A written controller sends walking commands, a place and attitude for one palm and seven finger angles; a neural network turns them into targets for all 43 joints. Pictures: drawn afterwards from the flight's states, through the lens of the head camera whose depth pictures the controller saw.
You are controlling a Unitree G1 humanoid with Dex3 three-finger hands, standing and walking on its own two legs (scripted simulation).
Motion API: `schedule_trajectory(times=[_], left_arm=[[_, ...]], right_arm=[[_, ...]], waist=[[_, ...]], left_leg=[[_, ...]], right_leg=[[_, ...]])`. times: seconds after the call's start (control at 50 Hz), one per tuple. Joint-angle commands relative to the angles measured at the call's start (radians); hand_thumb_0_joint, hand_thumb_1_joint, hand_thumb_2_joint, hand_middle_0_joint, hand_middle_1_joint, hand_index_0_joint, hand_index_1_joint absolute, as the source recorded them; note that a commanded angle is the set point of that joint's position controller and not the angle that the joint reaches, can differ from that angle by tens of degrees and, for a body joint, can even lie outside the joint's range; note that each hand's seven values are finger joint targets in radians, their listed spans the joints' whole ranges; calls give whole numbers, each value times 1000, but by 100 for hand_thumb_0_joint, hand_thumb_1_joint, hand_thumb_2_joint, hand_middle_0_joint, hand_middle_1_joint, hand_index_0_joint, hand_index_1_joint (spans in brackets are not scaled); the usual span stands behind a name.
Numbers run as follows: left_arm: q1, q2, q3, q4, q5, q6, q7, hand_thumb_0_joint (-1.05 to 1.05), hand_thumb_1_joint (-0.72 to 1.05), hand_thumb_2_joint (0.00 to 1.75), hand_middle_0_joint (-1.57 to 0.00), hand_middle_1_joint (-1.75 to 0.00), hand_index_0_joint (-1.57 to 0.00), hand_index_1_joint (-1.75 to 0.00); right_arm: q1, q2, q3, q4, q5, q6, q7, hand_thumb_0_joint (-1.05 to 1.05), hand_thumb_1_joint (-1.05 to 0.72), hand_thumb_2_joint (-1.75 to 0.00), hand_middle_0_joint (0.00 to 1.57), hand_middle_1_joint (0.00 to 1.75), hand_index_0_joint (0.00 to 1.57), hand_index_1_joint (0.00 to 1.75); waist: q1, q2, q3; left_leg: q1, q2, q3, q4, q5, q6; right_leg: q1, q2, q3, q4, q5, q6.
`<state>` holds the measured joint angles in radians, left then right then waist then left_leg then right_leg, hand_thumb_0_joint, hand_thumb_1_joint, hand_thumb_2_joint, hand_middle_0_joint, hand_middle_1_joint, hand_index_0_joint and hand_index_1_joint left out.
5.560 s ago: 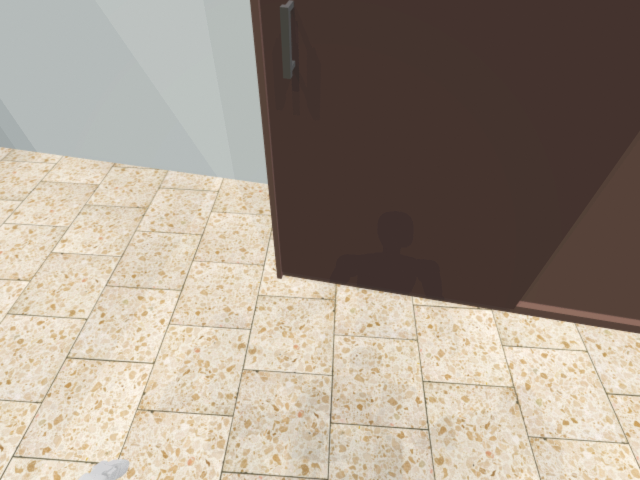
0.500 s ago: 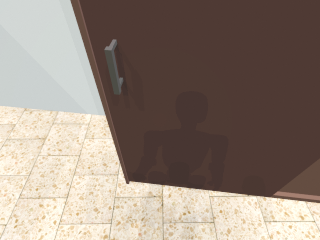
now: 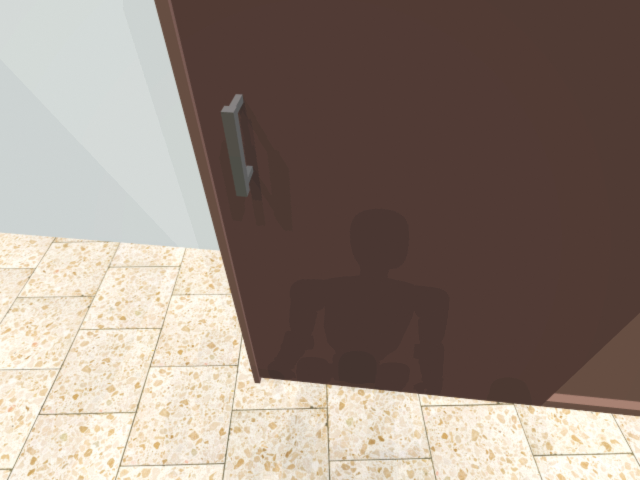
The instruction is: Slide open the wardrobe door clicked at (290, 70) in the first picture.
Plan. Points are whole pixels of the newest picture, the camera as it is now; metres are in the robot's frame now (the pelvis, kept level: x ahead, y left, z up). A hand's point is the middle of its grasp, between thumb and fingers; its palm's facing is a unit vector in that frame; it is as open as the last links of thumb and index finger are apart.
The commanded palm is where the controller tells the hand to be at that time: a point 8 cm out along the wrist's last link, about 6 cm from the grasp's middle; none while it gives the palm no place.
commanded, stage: look again from close up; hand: left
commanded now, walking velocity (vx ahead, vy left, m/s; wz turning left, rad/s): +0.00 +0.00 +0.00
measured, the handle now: (240, 147) +0.54 +0.15 +0.15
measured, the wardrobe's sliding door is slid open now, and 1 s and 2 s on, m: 0.00 0.00 0.00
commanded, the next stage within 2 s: none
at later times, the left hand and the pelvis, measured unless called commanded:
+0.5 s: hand out of the picture +0.01 +0.27 -0.16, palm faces +0.00 -0.95 -0.33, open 7.4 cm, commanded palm none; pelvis -0.04 +0.03 +0.00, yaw +1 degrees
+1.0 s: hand out of the picture -0.01 +0.25 -0.16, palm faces -0.01 -0.96 -0.28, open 7.4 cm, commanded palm none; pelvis -0.02 +0.03 +0.01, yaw +1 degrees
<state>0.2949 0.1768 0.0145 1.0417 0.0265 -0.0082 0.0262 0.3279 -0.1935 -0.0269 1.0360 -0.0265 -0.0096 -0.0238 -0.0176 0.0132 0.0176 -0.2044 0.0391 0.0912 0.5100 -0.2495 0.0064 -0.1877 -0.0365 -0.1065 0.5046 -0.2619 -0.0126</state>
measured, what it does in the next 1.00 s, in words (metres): stands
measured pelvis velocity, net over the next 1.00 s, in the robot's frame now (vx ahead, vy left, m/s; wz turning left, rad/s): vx -0.02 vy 0.03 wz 0.02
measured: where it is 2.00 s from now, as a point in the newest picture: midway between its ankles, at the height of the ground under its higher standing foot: outside the picture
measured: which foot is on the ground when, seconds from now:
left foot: down 0.00-1.00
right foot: down 0.00-1.00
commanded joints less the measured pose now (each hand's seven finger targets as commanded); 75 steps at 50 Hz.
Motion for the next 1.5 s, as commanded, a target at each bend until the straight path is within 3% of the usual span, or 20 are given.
schedule_trajectory(times=[0.0,0.04,0.12,0.3,0.34,0.5,0.62,0.8,0.92,1.04,1.14,1.48], left_arm=[[-29,193,41,-108,0,-17,8,0,90,90,-20,-30,-20,-30],[-31,205,39,-118,-2,-18,7,0,90,90,-20,-30,-20,-30],[-33,232,41,-136,-3,-19,4,0,90,90,-20,-30,-20,-30],[-72,279,38,-141,0,-14,-7,0,90,90,-20,-30,-20,-30],[-68,286,36,-137,1,-13,-8,0,90,90,-20,-30,-20,-30],[-45,302,29,-100,3,-11,-10,0,90,90,-20,-30,-20,-30],[-32,302,20,-73,1,-16,-8,0,90,90,-20,-30,-20,-30],[-17,289,11,-33,-1,-18,-3,0,90,90,-20,-30,-20,-30],[-27,283,8,-25,-2,-23,1,0,90,90,-20,-30,-20,-30],[-51,282,8,-24,-3,-23,2,0,90,90,-20,-30,-20,-30],[-70,287,9,-26,-4,-24,2,0,90,90,-20,-30,-20,-30],[-104,291,10,-18,-5,-20,0,0,90,90,-20,-30,-20,-30]], right_arm=[[2,-151,-39,-93,3,-14,-4,0,-90,-90,20,30,20,30],[-3,-158,-35,-94,2,-17,0,0,-90,-90,20,30,20,30],[-39,-201,-34,-109,3,-28,3,0,-90,-90,20,30,20,30],[-104,-278,-41,-120,4,-20,18,0,-90,-90,20,30,20,30],[-105,-288,-41,-118,4,-20,21,0,-90,-90,20,30,20,30],[-127,-307,-39,-93,9,-12,25,0,-90,-90,20,30,20,30],[-128,-302,-33,-67,14,-12,27,0,-90,-90,20,30,20,30],[-141,-291,-27,-32,18,-14,25,0,-90,-90,20,30,20,30],[-148,-277,-22,-16,20,-17,25,0,-90,-90,20,30,20,30],[-165,-271,-19,-5,20,-17,25,0,-90,-90,20,30,20,30],[-176,-274,-17,1,19,-19,25,0,-90,-90,20,30,20,30],[-197,-282,-12,13,19,-18,24,0,-90,-90,20,30,20,30]], waist=[[-6,-94,115],[-1,-16,118],[21,57,62],[18,8,47],[16,7,23],[16,6,47],[11,1,18],[16,6,32],[16,-4,8],[16,-4,14],[17,8,-21],[17,-6,-10]], left_leg=[[-75,48,-85,-50,14,27],[-94,56,-101,-90,-11,30],[-139,80,-148,-153,-31,42],[-147,96,-181,-238,-216,36],[-136,100,-186,-245,-225,36],[-140,97,-193,-265,-272,31],[-89,96,-190,-253,-202,29],[-89,95,-189,-266,-157,25],[-45,92,-167,-240,-30,23],[-31,91,-159,-241,18,20],[-6,94,-155,-238,77,18],[27,95,-152,-268,82,12]], right_leg=[[-156,-115,164,-170,-105,-63],[-141,-98,152,-151,-107,-55],[-34,-78,129,-112,-14,-42],[-41,-84,125,-145,-102,-22],[-31,-83,122,-144,-96,-20],[-58,-88,133,-171,-140,-13],[-53,-96,143,-183,-101,-14],[-22,-100,137,-186,-36,-10],[4,-109,134,-193,41,-9],[16,-112,131,-199,64,-7],[46,-112,126,-197,106,-5],[55,-114,126,-221,109,2]])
